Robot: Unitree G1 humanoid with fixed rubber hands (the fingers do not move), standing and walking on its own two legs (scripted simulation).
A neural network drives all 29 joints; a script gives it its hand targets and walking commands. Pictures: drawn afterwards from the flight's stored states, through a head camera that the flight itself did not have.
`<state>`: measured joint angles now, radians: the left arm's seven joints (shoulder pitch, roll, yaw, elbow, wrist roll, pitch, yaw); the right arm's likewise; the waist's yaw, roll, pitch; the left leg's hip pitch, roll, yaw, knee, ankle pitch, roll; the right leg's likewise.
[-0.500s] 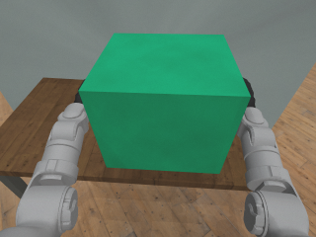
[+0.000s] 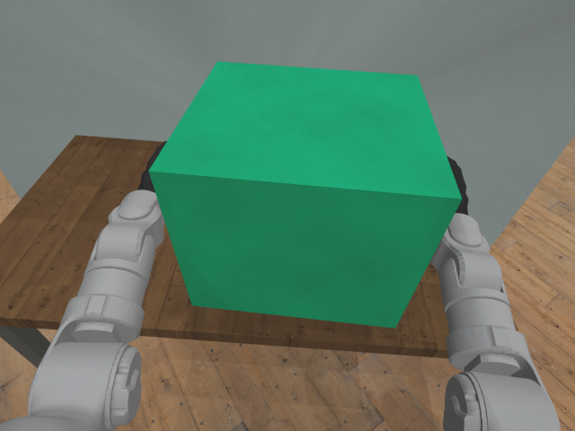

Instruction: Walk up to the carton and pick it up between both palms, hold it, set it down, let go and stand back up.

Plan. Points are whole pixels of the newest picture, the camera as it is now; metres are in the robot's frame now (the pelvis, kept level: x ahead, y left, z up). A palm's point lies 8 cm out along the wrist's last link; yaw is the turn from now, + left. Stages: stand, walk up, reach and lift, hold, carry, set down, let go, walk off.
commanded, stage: set down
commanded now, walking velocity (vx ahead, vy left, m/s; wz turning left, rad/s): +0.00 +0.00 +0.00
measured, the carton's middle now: (304, 191) +0.46 -0.03 +0.11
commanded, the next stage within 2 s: none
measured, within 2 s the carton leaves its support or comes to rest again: neither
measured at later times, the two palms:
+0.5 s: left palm (172, 192) +0.43 +0.16 +0.13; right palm (458, 223) +0.38 -0.24 +0.13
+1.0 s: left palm (172, 195) +0.45 +0.17 +0.11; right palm (443, 225) +0.39 -0.23 +0.11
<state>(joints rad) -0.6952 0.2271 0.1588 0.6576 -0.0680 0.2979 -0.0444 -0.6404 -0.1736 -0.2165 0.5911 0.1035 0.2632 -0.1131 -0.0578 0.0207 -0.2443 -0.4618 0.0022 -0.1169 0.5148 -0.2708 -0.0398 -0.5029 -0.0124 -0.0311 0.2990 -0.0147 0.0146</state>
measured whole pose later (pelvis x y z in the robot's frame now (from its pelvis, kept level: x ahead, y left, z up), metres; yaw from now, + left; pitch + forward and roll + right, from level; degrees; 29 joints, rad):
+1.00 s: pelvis +0.02 +0.00 +0.00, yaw +0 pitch +14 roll -2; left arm -0.79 0.23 0.14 0.96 -0.07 0.07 -0.08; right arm -0.62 -0.12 -0.30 0.66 -0.05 0.15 -0.09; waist -0.08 0.02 -0.22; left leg -0.46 0.00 -0.11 0.50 -0.29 -0.03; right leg -0.50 -0.01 -0.03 0.30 -0.04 0.02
